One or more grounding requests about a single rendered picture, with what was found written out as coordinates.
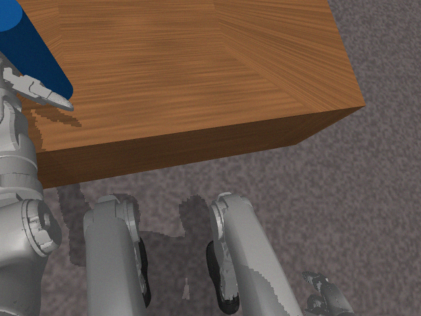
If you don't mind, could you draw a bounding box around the can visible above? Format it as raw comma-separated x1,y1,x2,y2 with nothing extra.
0,0,73,100

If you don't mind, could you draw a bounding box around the right robot hand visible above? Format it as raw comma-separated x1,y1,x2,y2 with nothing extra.
302,271,354,316

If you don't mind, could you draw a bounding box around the left robot foot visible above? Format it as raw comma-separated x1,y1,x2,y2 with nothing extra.
138,237,151,308

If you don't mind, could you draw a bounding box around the right robot foot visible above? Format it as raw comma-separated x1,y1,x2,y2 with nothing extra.
206,241,239,315

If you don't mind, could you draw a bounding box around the left robot arm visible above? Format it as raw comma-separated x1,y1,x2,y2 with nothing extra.
0,88,62,316

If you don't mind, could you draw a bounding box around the left robot hand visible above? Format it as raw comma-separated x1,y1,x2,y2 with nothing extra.
0,51,74,111

